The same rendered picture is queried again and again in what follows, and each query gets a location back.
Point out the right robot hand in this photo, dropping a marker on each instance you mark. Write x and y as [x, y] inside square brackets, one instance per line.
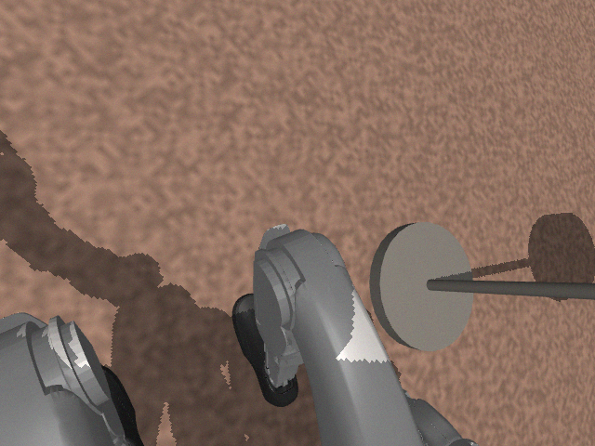
[433, 428]

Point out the right robot foot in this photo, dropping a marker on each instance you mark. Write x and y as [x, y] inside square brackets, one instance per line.
[252, 345]

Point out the floor lamp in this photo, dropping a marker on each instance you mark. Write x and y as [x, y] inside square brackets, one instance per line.
[421, 286]

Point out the left robot foot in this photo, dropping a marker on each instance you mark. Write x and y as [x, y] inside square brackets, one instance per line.
[123, 407]

